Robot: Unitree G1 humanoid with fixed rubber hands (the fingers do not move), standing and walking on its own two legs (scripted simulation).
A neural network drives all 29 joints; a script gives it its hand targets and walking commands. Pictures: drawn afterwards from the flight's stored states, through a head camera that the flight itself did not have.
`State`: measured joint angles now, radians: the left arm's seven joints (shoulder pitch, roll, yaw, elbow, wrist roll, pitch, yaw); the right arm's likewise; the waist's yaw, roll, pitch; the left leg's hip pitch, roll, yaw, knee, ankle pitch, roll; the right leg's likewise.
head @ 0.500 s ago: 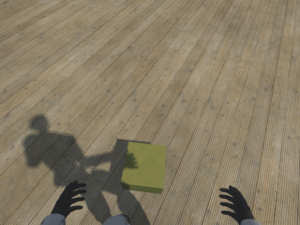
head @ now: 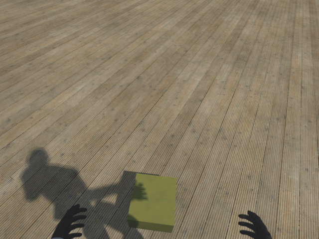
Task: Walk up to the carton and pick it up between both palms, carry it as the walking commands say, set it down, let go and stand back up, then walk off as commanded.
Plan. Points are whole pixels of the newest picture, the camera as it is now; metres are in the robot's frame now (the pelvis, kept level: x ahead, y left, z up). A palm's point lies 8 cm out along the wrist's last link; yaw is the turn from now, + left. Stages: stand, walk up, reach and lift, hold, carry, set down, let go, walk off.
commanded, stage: stand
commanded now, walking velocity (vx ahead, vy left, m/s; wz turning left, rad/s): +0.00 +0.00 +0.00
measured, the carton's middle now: (153, 202) +0.45 +0.03 -0.69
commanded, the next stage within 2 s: walk off in 1.68 s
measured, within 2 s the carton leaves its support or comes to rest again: neither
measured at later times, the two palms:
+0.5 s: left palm out of the picture +0.12 +0.30 -0.09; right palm out of the picture +0.14 -0.23 -0.06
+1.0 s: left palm out of the picture +0.11 +0.30 -0.09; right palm out of the picture +0.13 -0.23 -0.07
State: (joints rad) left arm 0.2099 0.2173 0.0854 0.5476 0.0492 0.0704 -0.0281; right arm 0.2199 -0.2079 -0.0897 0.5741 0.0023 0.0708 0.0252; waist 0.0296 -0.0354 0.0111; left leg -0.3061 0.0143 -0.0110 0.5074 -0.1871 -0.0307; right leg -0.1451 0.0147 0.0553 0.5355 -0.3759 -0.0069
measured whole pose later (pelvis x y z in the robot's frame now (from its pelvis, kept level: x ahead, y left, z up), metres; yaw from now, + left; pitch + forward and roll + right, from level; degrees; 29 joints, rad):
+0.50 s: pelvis +0.00 +0.03 +0.00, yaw +0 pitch -1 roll -1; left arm 0.23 0.28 0.08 0.69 0.05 -0.01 0.00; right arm 0.24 -0.21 -0.09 0.65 0.00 0.01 0.01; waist 0.03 -0.04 -0.08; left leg -0.35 0.01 -0.01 0.60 -0.23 0.00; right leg -0.15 0.02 0.06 0.54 -0.37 0.01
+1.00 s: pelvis -0.01 +0.03 +0.00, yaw +0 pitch -1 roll -1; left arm 0.24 0.28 0.08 0.70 0.05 -0.02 0.00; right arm 0.25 -0.22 -0.09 0.65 0.00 -0.01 0.00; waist 0.03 -0.02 -0.08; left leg -0.35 0.01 -0.01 0.60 -0.22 0.01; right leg -0.15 0.02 0.06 0.54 -0.37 0.02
